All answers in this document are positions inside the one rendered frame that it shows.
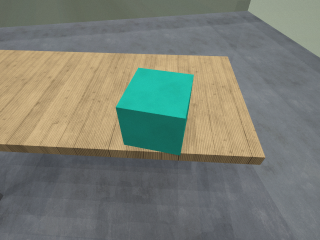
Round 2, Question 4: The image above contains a carton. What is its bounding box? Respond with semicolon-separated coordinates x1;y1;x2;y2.
115;68;194;156

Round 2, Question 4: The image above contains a table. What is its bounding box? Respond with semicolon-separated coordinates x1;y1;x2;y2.
0;50;266;201

